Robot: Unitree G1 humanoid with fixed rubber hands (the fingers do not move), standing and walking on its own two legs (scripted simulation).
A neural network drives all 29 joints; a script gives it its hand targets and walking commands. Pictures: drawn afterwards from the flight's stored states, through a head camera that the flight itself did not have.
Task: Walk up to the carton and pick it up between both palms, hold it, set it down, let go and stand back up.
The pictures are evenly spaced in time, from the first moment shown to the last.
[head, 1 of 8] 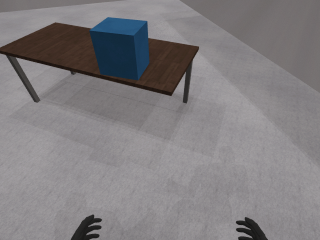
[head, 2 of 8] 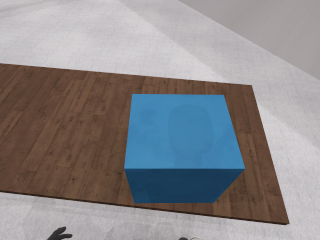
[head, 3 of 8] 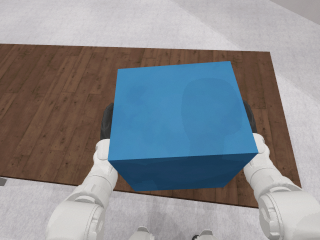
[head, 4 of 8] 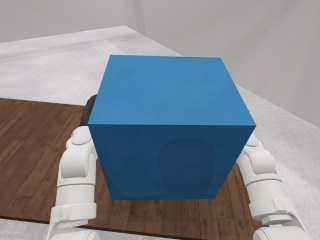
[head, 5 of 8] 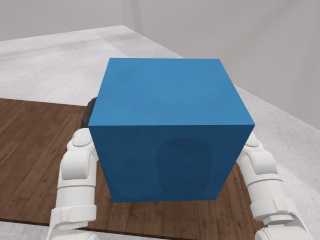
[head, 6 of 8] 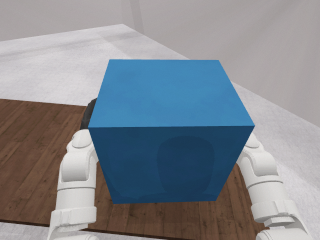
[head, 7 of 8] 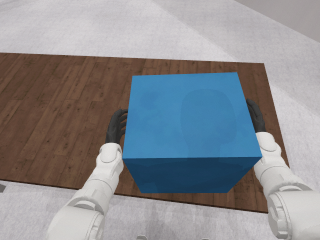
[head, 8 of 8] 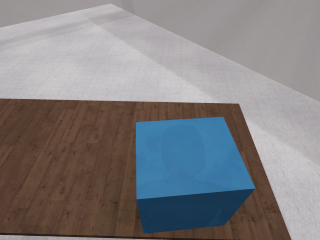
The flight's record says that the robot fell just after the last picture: no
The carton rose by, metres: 0.24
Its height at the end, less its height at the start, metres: +0.00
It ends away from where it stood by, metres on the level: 0.03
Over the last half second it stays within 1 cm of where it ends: yes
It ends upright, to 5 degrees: yes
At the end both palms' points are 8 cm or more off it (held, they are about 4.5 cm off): yes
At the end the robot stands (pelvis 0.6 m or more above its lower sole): yes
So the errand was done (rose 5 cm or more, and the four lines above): yes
